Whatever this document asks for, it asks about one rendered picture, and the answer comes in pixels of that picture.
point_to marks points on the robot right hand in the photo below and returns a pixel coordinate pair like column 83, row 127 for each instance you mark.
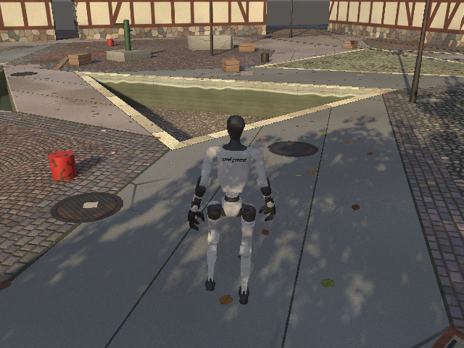
column 271, row 210

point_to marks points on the left robot forearm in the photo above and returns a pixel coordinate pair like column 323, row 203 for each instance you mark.
column 198, row 196

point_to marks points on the left robot upper arm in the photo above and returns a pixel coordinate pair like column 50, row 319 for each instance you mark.
column 211, row 152

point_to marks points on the right robot upper arm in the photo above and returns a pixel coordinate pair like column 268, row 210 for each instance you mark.
column 256, row 154

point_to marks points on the robot left hand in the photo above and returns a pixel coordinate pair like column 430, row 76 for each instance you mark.
column 192, row 220

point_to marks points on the left robot thigh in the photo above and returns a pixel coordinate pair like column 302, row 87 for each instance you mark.
column 214, row 211

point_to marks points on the right robot forearm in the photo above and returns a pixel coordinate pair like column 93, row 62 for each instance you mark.
column 267, row 194

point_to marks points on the left robot foot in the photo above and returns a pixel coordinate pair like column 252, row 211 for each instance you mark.
column 210, row 286

